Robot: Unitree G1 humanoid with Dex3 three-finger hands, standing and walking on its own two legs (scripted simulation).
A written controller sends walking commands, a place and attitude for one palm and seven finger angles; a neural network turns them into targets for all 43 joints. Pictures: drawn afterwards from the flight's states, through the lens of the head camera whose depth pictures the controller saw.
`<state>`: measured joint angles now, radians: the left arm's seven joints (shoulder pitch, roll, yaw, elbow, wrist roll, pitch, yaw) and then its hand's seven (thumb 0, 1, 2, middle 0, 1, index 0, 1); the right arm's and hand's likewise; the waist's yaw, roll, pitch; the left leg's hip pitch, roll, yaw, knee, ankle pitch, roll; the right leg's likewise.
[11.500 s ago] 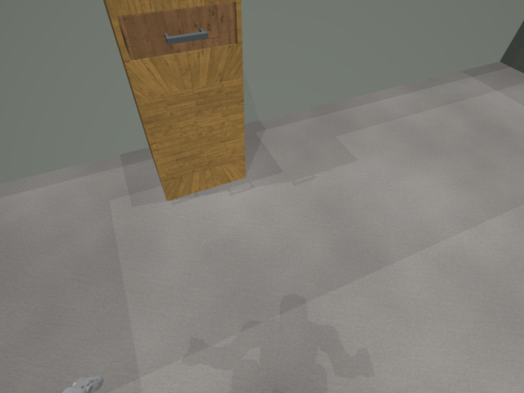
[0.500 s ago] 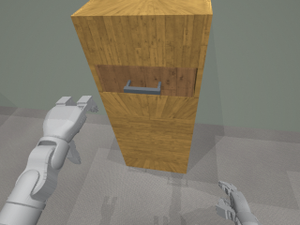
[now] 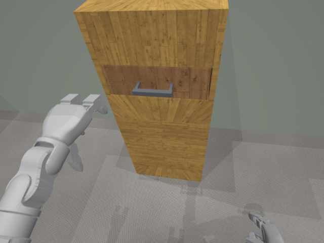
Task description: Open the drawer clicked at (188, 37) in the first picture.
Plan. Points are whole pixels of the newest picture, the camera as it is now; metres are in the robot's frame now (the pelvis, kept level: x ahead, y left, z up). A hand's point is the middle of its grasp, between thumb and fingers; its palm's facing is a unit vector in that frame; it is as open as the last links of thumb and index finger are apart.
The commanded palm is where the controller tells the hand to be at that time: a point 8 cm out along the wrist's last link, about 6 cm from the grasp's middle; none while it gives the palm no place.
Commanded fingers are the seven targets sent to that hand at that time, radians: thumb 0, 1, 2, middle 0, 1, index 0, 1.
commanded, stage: raise the hand with hooked fingers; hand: left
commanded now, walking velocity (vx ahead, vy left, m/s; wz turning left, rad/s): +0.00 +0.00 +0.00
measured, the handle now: (153, 89) +0.60 +0.13 +0.02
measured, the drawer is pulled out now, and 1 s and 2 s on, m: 0.00 0.00 0.00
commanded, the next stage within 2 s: move the hooked fingers above the handle in 0.04 s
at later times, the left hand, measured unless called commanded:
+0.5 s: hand (103, 119) +0.36 +0.20 +0.12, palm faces +0.06 -0.05 -1.00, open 13.9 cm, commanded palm +0.34 +0.21 +0.18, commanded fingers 0.00 -0.50 0.30 -0.30 -1.20 -0.30 -1.20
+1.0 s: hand (122, 104) +0.44 +0.18 +0.10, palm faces +0.01 -0.05 -1.00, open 13.9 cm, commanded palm +0.42 +0.19 +0.16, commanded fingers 0.00 -0.50 0.30 -0.30 -1.20 -0.30 -1.20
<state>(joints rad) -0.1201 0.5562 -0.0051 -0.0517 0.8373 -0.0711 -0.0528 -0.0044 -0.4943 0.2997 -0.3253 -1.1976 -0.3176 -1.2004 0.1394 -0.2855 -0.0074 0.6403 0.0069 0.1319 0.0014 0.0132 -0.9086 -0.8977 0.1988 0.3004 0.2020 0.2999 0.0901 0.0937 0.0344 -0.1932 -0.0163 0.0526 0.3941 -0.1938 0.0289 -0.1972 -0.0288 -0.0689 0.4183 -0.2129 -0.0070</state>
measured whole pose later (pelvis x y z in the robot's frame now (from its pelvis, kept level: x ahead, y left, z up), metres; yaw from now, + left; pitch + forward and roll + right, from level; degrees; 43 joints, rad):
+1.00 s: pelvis +0.02 +0.00 +0.00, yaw -1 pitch +6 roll +1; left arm -0.59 0.45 -0.17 0.51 0.95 -0.01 0.05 0.00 -0.49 0.30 -0.32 -1.20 -0.32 -1.20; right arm 0.22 -0.27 -0.03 0.68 0.03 0.14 -0.02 0.01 -0.91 -0.90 0.20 0.30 0.20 0.30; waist 0.02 0.06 -0.03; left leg -0.31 -0.01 0.07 0.45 -0.24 0.02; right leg -0.33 -0.02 -0.05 0.48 -0.26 -0.01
